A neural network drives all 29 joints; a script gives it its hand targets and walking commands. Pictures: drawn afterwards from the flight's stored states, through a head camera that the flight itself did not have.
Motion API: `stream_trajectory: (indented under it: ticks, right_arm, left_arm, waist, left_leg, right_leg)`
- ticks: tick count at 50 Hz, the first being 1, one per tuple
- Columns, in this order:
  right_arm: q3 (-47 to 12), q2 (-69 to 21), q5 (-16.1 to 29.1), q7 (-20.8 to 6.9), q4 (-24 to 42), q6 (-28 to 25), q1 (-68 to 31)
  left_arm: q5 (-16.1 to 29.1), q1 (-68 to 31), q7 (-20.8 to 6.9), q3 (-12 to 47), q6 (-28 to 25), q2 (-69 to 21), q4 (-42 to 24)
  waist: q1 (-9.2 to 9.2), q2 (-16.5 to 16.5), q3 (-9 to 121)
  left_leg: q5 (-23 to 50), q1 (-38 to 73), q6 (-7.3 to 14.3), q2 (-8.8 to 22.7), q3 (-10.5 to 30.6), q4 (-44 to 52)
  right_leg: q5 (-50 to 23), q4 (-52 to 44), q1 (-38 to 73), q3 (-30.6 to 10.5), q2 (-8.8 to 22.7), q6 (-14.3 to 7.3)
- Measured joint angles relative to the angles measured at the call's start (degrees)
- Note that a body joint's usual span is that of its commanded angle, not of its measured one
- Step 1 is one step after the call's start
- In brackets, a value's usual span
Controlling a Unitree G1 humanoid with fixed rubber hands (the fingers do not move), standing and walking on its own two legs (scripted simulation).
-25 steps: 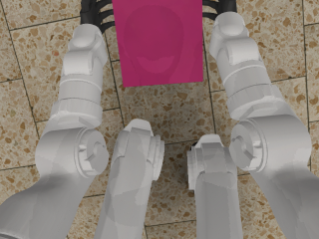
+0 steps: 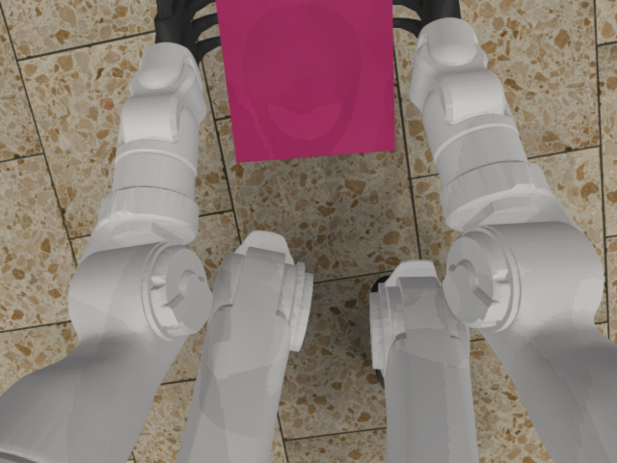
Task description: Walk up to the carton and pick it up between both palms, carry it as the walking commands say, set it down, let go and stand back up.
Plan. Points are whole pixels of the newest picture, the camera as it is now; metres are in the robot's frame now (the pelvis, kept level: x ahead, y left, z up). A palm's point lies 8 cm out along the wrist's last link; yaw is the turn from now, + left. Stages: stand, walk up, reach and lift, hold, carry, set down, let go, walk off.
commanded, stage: set down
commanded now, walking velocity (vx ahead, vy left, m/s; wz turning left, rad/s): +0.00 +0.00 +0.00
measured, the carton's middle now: (308, 26) +0.56 +0.10 -0.26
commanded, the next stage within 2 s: none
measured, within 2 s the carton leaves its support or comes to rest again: rests again in 0.22 s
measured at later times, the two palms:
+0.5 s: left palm (184, 44) +0.50 +0.22 -0.17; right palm (437, 25) +0.55 -0.04 -0.17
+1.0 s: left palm (159, 63) +0.48 +0.25 -0.19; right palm (451, 48) +0.54 -0.06 -0.19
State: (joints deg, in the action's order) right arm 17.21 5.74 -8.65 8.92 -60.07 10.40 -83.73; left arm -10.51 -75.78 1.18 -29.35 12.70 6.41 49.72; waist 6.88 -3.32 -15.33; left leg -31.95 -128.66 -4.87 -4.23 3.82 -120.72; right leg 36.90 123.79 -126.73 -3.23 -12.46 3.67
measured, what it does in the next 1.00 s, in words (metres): stands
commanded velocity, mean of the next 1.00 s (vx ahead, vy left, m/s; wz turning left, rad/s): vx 0.00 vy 0.00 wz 0.00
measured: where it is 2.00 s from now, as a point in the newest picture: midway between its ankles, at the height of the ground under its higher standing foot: (324, 335)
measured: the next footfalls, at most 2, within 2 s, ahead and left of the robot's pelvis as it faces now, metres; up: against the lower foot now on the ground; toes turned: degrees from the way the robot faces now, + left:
none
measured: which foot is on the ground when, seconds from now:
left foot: down 0.00-1.00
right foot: down 0.00-1.00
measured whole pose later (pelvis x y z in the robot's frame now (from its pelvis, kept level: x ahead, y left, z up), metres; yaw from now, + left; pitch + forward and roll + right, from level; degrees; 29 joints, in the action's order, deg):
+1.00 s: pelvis +0.00 +0.00 -0.01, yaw +0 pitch +38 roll +1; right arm 5.1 13.4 1.8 8.4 -61.5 5.1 -81.7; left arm 1.7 -76.8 4.0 -20.6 1.4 14.9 61.9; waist 6.8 -1.5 -20.0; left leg -31.5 -128.3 -3.2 -2.8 2.1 -122.0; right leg 36.6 125.1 -126.2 -2.6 -9.6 3.2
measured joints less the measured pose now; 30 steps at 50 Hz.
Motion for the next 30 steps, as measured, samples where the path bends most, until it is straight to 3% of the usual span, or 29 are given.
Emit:
stream_trajectory:
  ticks: [30]
  right_arm:
    - [0.3,0.31,-0.79,-1.72,1.33,-1.59,1.07]
  left_arm:
    - [0.45,-0.03,-1.06,-0.26,-2.82,0.68,1.35]
  waist:
    - [-0.17,0.23,-1.01]
  left_leg:
    - [-1.66,-0.47,0.85,1.06,-0.85,-2.42]
  right_leg:
    - [1.5,2.2,-0.42,0.6,1.32,-0.48]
